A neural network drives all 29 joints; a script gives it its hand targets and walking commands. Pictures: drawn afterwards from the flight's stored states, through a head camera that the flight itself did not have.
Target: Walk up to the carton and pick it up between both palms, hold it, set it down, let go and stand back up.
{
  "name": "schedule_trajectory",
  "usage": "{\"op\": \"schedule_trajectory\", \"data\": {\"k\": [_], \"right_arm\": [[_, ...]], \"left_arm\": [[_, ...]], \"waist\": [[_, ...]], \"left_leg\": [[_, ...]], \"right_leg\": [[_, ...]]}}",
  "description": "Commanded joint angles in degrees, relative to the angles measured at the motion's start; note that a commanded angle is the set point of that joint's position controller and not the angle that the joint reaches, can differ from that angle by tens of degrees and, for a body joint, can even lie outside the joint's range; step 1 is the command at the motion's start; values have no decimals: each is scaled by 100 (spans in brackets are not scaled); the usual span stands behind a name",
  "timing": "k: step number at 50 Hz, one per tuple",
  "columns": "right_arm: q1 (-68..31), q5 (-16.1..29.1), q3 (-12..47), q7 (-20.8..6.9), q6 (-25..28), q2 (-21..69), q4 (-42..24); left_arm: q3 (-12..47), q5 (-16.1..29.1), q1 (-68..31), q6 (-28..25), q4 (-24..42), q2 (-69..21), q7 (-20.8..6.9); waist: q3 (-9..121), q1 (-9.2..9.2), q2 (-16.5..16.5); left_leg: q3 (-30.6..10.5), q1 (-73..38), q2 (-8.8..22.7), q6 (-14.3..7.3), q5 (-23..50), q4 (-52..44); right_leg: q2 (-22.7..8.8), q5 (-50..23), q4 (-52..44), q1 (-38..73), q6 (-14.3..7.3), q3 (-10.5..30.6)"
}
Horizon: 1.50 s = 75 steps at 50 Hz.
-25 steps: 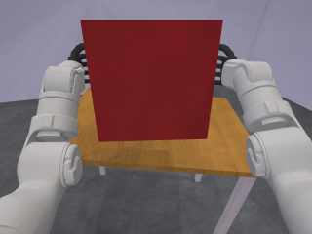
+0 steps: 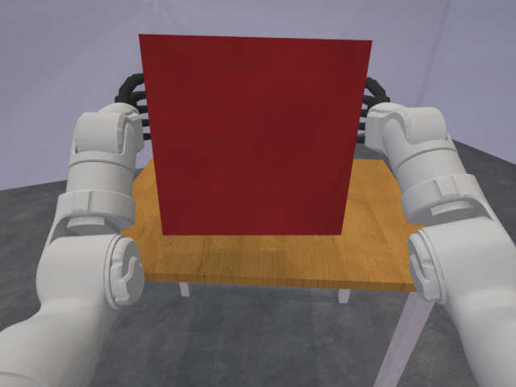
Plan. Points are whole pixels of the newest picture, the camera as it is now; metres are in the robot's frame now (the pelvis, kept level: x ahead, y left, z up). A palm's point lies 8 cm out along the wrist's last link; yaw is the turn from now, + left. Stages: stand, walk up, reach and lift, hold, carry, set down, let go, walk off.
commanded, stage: set down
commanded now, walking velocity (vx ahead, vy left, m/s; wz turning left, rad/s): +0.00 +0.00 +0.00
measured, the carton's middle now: (252, 128) +0.45 +0.01 +0.29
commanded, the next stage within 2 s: none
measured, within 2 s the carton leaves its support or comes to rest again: neither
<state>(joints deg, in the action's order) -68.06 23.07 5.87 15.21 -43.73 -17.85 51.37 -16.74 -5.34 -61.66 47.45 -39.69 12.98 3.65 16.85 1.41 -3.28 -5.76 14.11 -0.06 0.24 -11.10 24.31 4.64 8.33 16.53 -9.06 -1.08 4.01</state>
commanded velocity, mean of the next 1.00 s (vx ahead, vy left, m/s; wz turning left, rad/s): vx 0.00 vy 0.00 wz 0.00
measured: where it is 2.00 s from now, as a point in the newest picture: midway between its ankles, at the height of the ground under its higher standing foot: outside the picture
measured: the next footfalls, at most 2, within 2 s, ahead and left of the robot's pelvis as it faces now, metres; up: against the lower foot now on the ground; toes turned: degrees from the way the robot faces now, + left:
none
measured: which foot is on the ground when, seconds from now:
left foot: down 0.00-1.00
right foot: down 0.00-1.00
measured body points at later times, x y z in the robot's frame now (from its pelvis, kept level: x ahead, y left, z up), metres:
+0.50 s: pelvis +0.01 +0.00 +0.00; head -0.09 +0.03 +0.44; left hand +0.40 +0.20 +0.34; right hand +0.39 -0.17 +0.34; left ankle +0.02 +0.12 -0.75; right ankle +0.00 -0.11 -0.75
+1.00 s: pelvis +0.01 +0.00 +0.00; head -0.08 +0.03 +0.44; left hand +0.41 +0.21 +0.30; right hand +0.41 -0.15 +0.29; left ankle +0.02 +0.12 -0.75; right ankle +0.00 -0.11 -0.75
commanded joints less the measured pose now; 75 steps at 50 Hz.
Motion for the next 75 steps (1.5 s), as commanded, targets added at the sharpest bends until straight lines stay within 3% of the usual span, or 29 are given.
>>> {"op": "schedule_trajectory", "data": {"k": [1, 2, 5, 10, 13, 17, 18, 20, 23, 26, 29, 31, 33, 36, 38, 42, 46, 50, 54, 57, 59, 60, 61, 62, 65, 69, 72, 74, 75], "right_arm": [[-5351, 1306, 35, -1131, 437, 3843, -2384], [-5430, 1371, 27, -1155, 379, 3676, -2322], [-5661, 1169, -237, -1211, 401, 3517, -1950], [-5362, 477, -848, -1311, 755, 3276, -883], [-5042, 346, -870, -1295, 1033, 3073, -900], [-4791, 270, -861, -1323, 1298, 2927, -683], [-4742, 219, -805, -1347, 1377, 2917, -714], [-4764, 101, -734, -1363, 1520, 2967, -817], [-4879, 108, -489, -1352, 1779, 3138, -1329], [-5055, 212, -195, -1353, 1999, 3327, -1794], [-5291, 303, 96, -1327, 2172, 3588, -2273], [-5538, 369, 240, -1356, 2291, 3720, -2549], [-5602, 281, 240, -1347, 2294, 3883, -2539], [-5479, 159, 265, -1294, 2387, 4010, -2579], [-5460, 221, 451, -1254, 2419, 4093, -2795], [-5471, 263, 465, -1142, 2385, 4052, -3030], [-4806, -74, -95, -1133, 2221, 3854, -2001], [-4213, -302, -560, -1180, 2113, 3478, -1386], [-4200, -623, -828, -1307, 2192, 3349, -1069], [-4388, -608, -748, -1429, 2445, 3495, -1411], [-4449, -675, -682, -1462, 2594, 3651, -1522], [-4532, -701, -670, -1487, 2653, 3578, -1512], [-4448, -704, -597, -1520, 2701, 3600, -1443], [-4434, -699, -585, -1541, 2743, 3626, -1426], [-4437, -784, -417, -1573, 2877, 3851, -1534], [-4693, -560, 112, -1550, 3052, 4215, -2223], [-4941, -517, 352, -1507, 3114, 4339, -2609], [-4982, -478, 581, -1457, 3147, 4519, -2850], [-4957, -432, 567, -1433, 3149, 4534, -2882]], "left_arm": [[1631, 1439, -5456, -446, 1953, -3397, -1193], [1762, 1537, -5605, -374, 2079, -3470, -1122], [1537, 1354, -5704, -329, 1556, -3361, -1108], [1020, 855, -5516, -627, 594, -3084, -1418], [1061, 698, -5140, -729, 758, -3136, -1510], [966, 487, -4873, -838, 886, -3041, -1634], [891, 410, -4714, -832, 839, -3021, -1643], [922, 346, -4566, -853, 691, -2980, -1673], [1051, 383, -4485, -1000, 1011, -2990, -1641], [1268, 451, -4381, -1079, 1204, -3232, -1551], [1516, 622, -4452, -1209, 1414, -3332, -1450], [1740, 763, -4583, -1302, 1557, -3614, -1301], [1611, 813, -4530, -1362, 1196, -3624, -1255], [1806, 883, -4626, -1483, 1433, -3776, -1190], [1864, 932, -4477, -1532, 1398, -3848, -1146], [1934, 968, -4405, -1525, 1377, -3996, -1148], [1682, 624, -4364, -1482, 1029, -3718, -1292], [1504, 369, -3969, -1343, 783, -3611, -1510], [1346, 200, -4048, -1432, 578, -3539, -1630], [1351, 256, -3946, -1574, 671, -3609, -1569], [1394, 328, -4128, -1727, 846, -3526, -1512], [1413, 261, -4091, -1766, 813, -3647, -1461], [1335, 227, -3934, -1798, 769, -3642, -1416], [1325, 154, -3896, -1809, 733, -3668, -1381], [1290, 113, -3748, -1899, 670, -3544, -1377], [1688, 461, -3966, -2121, 1167, -3822, -1233], [1725, 481, -3734, -2175, 783, -4034, -1122], [1900, 713, -3862, -2269, 1064, -4063, -1084], [2052, 704, -3926, -2283, 1127, -4190, -1054]], "waist": [[2156, 285, 96], [1969, 294, -118], [1277, 337, -175], [676, 412, -299], [1007, 524, -524], [875, 559, -574], [677, 424, -559], [638, 487, -403], [969, 354, -179], [1126, 301, -190], [1447, 217, 51], [1675, 165, -83], [1576, 123, 270], [1870, 281, 337], [2148, 252, 457], [2299, 331, 196], [1273, 449, -40], [556, 703, -285], [183, 656, -410], [595, 469, -303], [950, 481, -172], [985, 443, -339], [789, 355, -195], [738, 284, -297], [1127, 172, 113], [2017, 102, 182], [2068, 24, 358], [2482, -22, 463], [2502, 97, 350]], "left_leg": [[34, -1085, 10, 107, 1381, -188], [-42, -1105, 73, 176, 1465, -158], [36, -829, 54, 127, 1001, -266], [173, -721, 37, 122, 424, -592], [189, -1122, 13, 274, 1387, -467], [226, -1326, -30, 327, 1595, -494], [260, -1289, -3, 318, 1681, -499], [296, -1315, 2, 278, 1563, -579], [350, -1415, -96, 267, 1892, -411], [370, -1490, -100, 235, 2083, -375], [329, -1474, -91, 194, 1917, -319], [283, -1525, -58, 232, 2067, -245], [316, -1466, -102, 113, 1674, -252], [243, -1637, -86, 126, 1740, -142], [258, -1653, -156, 114, 1964, -72], [252, -1820, -191, 147, 2042, -48], [316, -1569, -165, 198, 1457, -287], [299, -1696, -65, 298, 1589, -444], [333, -1585, -34, 317, 1150, -710], [355, -1572, -66, 326, 1598, -573], [406, -1666, -105, 274, 1615, -527], [402, -1786, -79, 298, 1727, -513], [378, -1867, -48, 329, 1796, -500], [405, -1852, -38, 348, 1898, -490], [452, -1784, -103, 209, 1810, -473], [428, -1870, -152, 209, 2152, -290], [394, -1749, -169, 150, 2126, -196], [376, -1764, -201, 123, 2175, -138], [350, -1795, -177, 196, 2252, -79]], "right_leg": [[-76, -1313, -254, 755, 139, 35], [-25, -1164, -227, 584, 85, 15], [-117, -649, -391, 283, 86, -8], [-271, -145, -541, 335, 93, 3], [-233, -1092, -417, 820, 73, -51], [-192, -1128, -405, 854, 45, -178], [-197, -1036, -416, 933, 47, -208], [-193, -882, -485, 947, 78, -252], [-179, -1406, -361, 1129, 131, -308], [-135, -1502, -252, 1151, 152, -363], [-107, -1442, -206, 1181, 179, -415], [-69, -1339, -181, 954, 167, -422], [-106, -1163, -244, 780, 211, -412], [-116, -1446, -189, 857, 260, -391], [-100, -1952, -86, 1183, 349, -380], [-138, -2179, -118, 1202, 353, -290], [-207, -1373, -321, 797, 320, -270], [-189, -1055, -469, 777, 190, -351], [-202, -426, -532, 626, 151, -447], [-199, -857, -397, 740, 148, -483], [-214, -961, -342, 875, 175, -503], [-186, -992, -298, 808, 163, -515], [-109, -931, -340, 722, 169, -596], [-117, -901, -334, 707, 142, -561], [-170, -1267, -199, 848, 236, -589], [-132, -1829, -37, 1235, 287, -534], [-125, -1980, -2, 1118, 324, -516], [-154, -2385, 110, 1240, 371, -468], [-123, -2475, 129, 1201, 359, -497]]}}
